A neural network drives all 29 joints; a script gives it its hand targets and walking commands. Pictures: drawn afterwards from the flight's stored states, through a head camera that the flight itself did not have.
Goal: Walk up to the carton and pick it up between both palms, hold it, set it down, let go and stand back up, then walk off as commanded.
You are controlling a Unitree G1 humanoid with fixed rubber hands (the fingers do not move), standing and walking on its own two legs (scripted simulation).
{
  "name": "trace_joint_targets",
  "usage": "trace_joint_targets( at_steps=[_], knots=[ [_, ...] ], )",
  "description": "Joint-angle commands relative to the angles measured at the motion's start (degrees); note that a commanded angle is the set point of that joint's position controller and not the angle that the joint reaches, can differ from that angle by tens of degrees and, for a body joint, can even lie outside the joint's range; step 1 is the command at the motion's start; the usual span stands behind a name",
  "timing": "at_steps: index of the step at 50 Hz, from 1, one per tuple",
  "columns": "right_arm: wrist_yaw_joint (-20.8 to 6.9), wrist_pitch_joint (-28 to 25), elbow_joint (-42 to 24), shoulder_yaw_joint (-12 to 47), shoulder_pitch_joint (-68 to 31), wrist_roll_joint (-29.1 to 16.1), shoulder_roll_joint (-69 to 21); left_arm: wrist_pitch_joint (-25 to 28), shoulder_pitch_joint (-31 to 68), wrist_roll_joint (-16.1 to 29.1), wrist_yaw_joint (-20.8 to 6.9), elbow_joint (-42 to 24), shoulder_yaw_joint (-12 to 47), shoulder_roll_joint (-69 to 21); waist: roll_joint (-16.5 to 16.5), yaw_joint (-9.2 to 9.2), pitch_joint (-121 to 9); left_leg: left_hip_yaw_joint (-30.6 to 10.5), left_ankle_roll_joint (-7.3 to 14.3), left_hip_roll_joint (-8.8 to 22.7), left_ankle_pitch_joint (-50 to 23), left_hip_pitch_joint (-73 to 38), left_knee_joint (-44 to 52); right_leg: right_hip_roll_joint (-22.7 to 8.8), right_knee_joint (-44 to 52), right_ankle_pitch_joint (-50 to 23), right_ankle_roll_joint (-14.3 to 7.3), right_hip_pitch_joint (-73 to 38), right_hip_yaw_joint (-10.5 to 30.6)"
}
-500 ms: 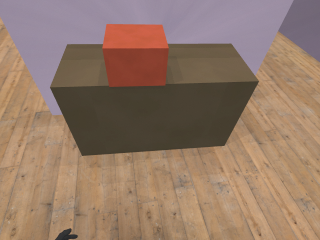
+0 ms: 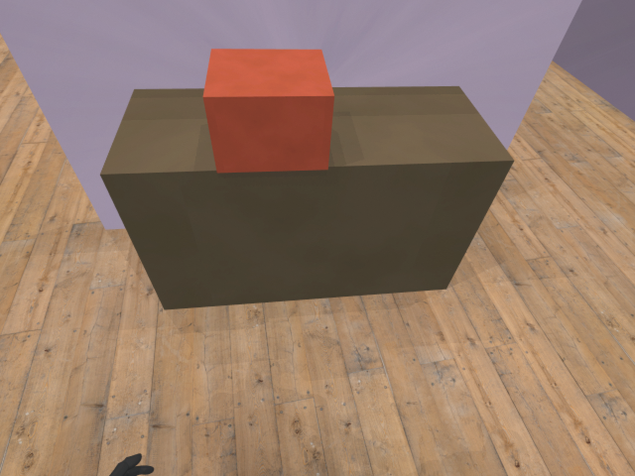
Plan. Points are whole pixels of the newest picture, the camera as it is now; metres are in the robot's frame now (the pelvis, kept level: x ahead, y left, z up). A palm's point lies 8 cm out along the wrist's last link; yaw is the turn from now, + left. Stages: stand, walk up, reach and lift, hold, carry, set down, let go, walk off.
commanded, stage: stand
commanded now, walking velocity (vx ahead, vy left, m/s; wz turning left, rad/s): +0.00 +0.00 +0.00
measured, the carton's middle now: (270, 110) +0.95 +0.12 -0.04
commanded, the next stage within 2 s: walk up in 0.64 s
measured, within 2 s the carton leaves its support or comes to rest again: neither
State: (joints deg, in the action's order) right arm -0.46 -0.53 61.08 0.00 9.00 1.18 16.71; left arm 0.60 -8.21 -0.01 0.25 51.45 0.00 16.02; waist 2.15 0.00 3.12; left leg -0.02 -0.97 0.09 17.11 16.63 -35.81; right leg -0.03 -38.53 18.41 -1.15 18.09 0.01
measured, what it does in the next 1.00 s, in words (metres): stands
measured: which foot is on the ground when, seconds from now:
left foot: down 0.00-1.00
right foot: down 0.00-1.00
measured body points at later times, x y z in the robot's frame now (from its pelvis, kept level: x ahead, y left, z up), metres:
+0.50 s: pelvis +0.00 +0.00 +0.00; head +0.01 +0.00 +0.45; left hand +0.12 +0.26 -0.13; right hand +0.07 -0.28 -0.14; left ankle +0.02 +0.13 -0.72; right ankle +0.03 -0.10 -0.72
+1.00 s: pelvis +0.01 +0.01 +0.00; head +0.02 +0.01 +0.45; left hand +0.08 +0.29 -0.13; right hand +0.09 -0.29 -0.13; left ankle +0.04 +0.14 -0.70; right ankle +0.03 -0.10 -0.72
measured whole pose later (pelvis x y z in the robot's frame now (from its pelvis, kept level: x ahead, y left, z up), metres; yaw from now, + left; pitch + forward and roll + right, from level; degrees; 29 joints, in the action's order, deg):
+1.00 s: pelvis +0.01 +0.01 +0.00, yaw +0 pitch -2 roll +1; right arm -2.5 -0.6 57.7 0.0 10.3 1.6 21.0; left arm 3.5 -14.8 0.0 -0.3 51.7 -0.5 16.4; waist 0.0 0.0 2.3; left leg 0.0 1.0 0.3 26.7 22.9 -47.3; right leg -0.5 -38.5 19.5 -2.1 17.7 0.0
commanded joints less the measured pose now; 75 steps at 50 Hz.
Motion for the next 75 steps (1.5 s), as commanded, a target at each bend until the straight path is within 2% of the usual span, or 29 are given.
trace_joint_targets(
  at_steps=[1,4,14,22,26,28,31,36,39,41,42,43,45,46,48,51,53,54,55,56,59,61,62,66,68,70,72,73,75],
  knots=[
    [0.67,-2.09,-3.4,-3.0,-4.85,-0.62,13.64,2.57,3.48,-0.29,0.6,1.25,-2.99,14.26,-1.93,-0.7,-6.46,-8.37,4.25,5.96,-5.59,-2.8,10.94,-6.91,14.64,-6.38,-1.3,-5.41,7.32],
    [0.47,-2.13,-3.73,-2.89,-3.92,-0.6,13.32,2.25,4.58,-0.63,0.54,0.91,-3.24,15.08,0.77,0.29,-4.93,-7.67,4.06,5.38,-4.71,-2.35,11.45,-7.53,15.54,-5.49,-1.2,-4.81,8.45],
    [0.88,-2.24,-3.56,-2.38,-3.51,-0.97,12.72,2.43,3.88,-0.51,0.81,1.14,-3.42,15.43,-2.49,-0.34,-6.35,-8.12,3.98,5.7,-6.85,-3.48,11.24,-7.58,15.61,-6.85,-2.09,-5.72,9.06],
    [0.63,-2.16,-3.25,-2.44,-4.36,-0.74,12.72,2.74,4.42,-0.73,0.56,0.97,-3.35,15.51,2.02,0.0,-4.69,-7.66,3.63,5.14,-6.13,-2.57,10.94,-8.16,16.39,-6.81,-1.88,-4.71,8.47],
    [0.79,-2.32,-2.99,-2.65,-3.26,-0.53,12.49,2.8,3.69,-0.7,0.47,1.53,-3.31,15.51,-2.62,0.06,-8.38,-7.22,4.28,5.39,-7.28,-4.68,11.16,-8.41,15.76,-6.82,-1.75,-6.73,8.81],
    [0.77,-2.13,-2.97,-2.74,-3.44,-0.91,12.61,2.56,4.77,-0.69,0.62,1.21,-3.48,15.71,1.56,0.28,-5.88,-7.15,3.61,5.26,-8.39,-3.29,10.91,-7.28,14.78,-8.91,-1.43,-5.46,7.56],
    [0.5,-2.44,-3.65,-2.87,-5.02,-0.45,14.57,2.03,4.03,-0.68,0.51,1.64,-3.51,15.04,-4.3,-0.78,-5.8,-7.37,3.82,5.59,-6.77,-2.07,11.32,-7.15,15.13,-7.38,-1.79,-6.34,7.41],
    [0.97,-2.06,-2.94,-2.69,-4.5,-0.92,12.73,2.3,5.69,-0.32,0.81,0.76,-2.87,13.51,1.93,0.34,-5.94,-7.09,4.34,5.39,-7.02,-4.38,10.8,-8.11,17.0,-7.94,-2.3,-4.82,9.17],
    [0.67,-2.1,-3.64,-2.76,-4.51,-0.81,12.41,2.34,5.87,-0.82,0.84,1.32,-3.14,14.81,-2.45,1.22,-6.23,-7.66,4.02,6.17,-8.35,-4.66,11.76,-7.39,16.09,-6.98,-1.64,-5.67,7.6],
    [0.59,-2.26,-4.34,-2.64,-5.37,-0.78,13.21,2.41,3.36,-0.17,0.72,1.17,-3.45,14.63,-2.33,-0.5,-7.19,-7.98,4.22,6.3,-8.75,-3.95,11.62,-7.29,14.79,-9.42,-1.51,-7.25,7.36],
    [-0.79,-2.58,-7.84,-5.32,-0.69,0.64,19.02,3.46,-4.11,-1.85,-0.1,-1.79,-6.62,20.03,-2.04,-1.54,-10.74,-8.33,6.75,3.12,14.06,-0.21,7.6,-5.3,15.05,15.05,-3.27,-11.75,7.87],
    [-1.45,-2.04,-8.71,-5.88,-1.5,0.89,18.89,3.58,-7.35,-1.95,-0.23,-0.3,-7.51,22.39,1.51,-3.16,-8.11,-8.71,6.48,1.54,23.41,10.4,2.7,-8.16,16.82,28.99,-5.63,-15.14,15.27],
    [-1.75,-1.62,-9.56,-5.12,-2.4,2.0,14.63,4.55,-10.48,-2.65,0.15,-1.52,-9.01,24.95,7.24,-5.37,3.59,-0.88,4.33,-0.08,15.98,29.25,-17.76,-23.49,29.12,39.33,-12.92,-18.14,34.82],
    [-1.59,-1.75,-9.54,-5.77,-2.97,2.23,15.7,4.96,-9.86,-2.27,0.28,-1.79,-8.93,24.58,6.23,-4.96,3.78,-5.74,3.85,2.36,11.44,29.63,-19.75,-24.48,28.17,32.42,-14.03,-18.7,34.54],
    [-2.03,-2.25,-10.1,-5.81,1.41,1.04,17.39,5.34,-7.91,-2.38,0.26,-3.32,-9.09,23.77,3.93,-3.13,-1.59,-5.17,2.99,4.83,9.65,23.79,-17.48,-21.83,25.19,22.96,-13.39,-18.14,28.35],
    [-3.02,-3.45,-10.38,-5.72,3.58,0.32,15.7,5.2,-4.73,-2.39,-0.36,-5.6,-9.18,22.78,11.38,-1.78,-4.59,-1.12,2.56,4.02,8.75,15.37,-9.46,-18.63,20.78,9.55,-11.67,-15.35,18.18],
    [-2.28,-4.03,-6.56,-6.66,13.35,0.4,15.66,4.21,0.82,-2.12,-0.98,-6.83,-8.07,20.27,8.39,5.0,-6.0,2.39,2.96,1.6,-1.86,-3.83,4.75,-13.44,11.08,1.89,-8.92,-2.23,8.24],
    [-1.51,-4.14,-5.19,-7.05,18.3,0.6,15.97,3.48,1.76,-2.38,-0.8,-7.33,-6.99,17.65,5.35,7.19,-6.77,-0.95,4.38,-0.49,-0.1,-13.68,7.15,-8.1,0.57,3.1,-6.34,5.37,2.08],
    [-0.4,-4.46,-4.61,-7.98,21.59,1.63,21.96,3.2,0.89,-2.0,-0.97,-8.41,-5.4,12.39,-11.43,8.62,-4.56,-23.13,4.93,10.71,8.85,-18.09,19.26,-0.7,-19.07,6.92,-1.0,16.37,-3.81],
    [-0.34,-4.44,-7.67,-8.33,15.84,1.89,27.17,2.33,-1.89,-1.21,-0.41,-8.21,-5.26,13.26,-12.84,4.11,-2.18,-43.97,10.85,19.4,22.74,-12.95,25.74,1.94,-23.37,15.27,0.07,25.89,-0.19],
    [-0.08,-4.19,-10.35,-7.35,7.41,0.22,23.69,2.43,-4.59,-1.68,-0.76,-4.75,-6.05,18.44,-7.96,1.64,6.85,-37.7,15.1,17.44,26.8,-3.71,25.44,-2.76,-23.61,9.72,-0.52,23.44,3.8],
    [-0.31,-4.08,-11.22,-7.04,8.56,0.51,22.16,2.84,-5.46,-1.35,-1.28,-4.29,-6.2,17.95,-11.68,1.72,4.82,-31.19,13.34,15.04,14.9,-3.75,24.06,-4.16,-17.75,8.12,0.21,17.4,3.07],
    [-0.13,-4.07,-11.14,-6.62,9.26,0.39,21.84,2.67,-5.8,-1.18,-1.16,-4.0,-6.08,17.67,-9.82,1.34,6.33,-30.35,12.72,15.09,12.0,-0.3,24.2,-3.34,-16.67,8.13,0.23,15.34,2.91],
    [-0.17,-3.52,-12.72,-7.09,8.11,0.5,22.29,2.79,-5.7,-1.21,-0.75,-4.62,-6.21,17.91,-13.24,0.92,5.57,-24.03,14.77,14.18,-0.86,-0.85,18.31,-2.68,-8.39,10.64,0.36,9.46,1.34],
    [0.09,-2.79,-13.05,-5.83,7.44,-0.01,19.43,3.65,-6.52,-1.18,-0.22,-4.32,-6.0,16.53,-14.54,-0.16,4.4,-17.92,13.17,10.56,-14.55,0.15,12.21,-1.74,1.91,7.29,-0.18,3.44,-0.85],
    [0.34,-2.45,-13.96,-4.55,5.28,-1.24,16.51,4.24,-11.71,-1.04,0.69,-1.74,-5.85,15.94,-11.58,-3.55,-1.73,-10.45,7.94,7.31,-26.18,2.02,0.45,-2.5,14.71,-8.83,-0.69,-10.82,0.2],
    [0.39,-2.11,-15.6,-2.65,7.81,-2.56,9.81,5.25,-10.02,-1.99,1.27,-3.17,-6.72,22.94,4.27,-2.34,-5.76,-5.95,1.37,-3.15,2.39,11.91,-12.85,-20.6,20.39,-13.59,-6.97,-16.59,26.62],
    [1.16,-1.32,-14.38,-4.58,6.5,-1.58,15.19,5.26,-7.52,-1.55,0.86,-3.13,-6.87,24.85,2.73,-1.55,-3.48,-5.19,1.8,-2.17,15.7,10.08,-17.53,-23.84,18.74,-12.41,-14.41,-10.07,28.36],
    [1.33,-1.65,-13.68,-4.45,7.24,-1.88,14.46,4.95,-5.28,-1.5,1.13,-3.49,-6.12,21.59,6.28,-1.13,-1.8,-4.84,2.5,-0.69,15.37,10.61,-16.27,-20.62,15.35,-16.55,-13.64,-10.09,21.14]
  ],
)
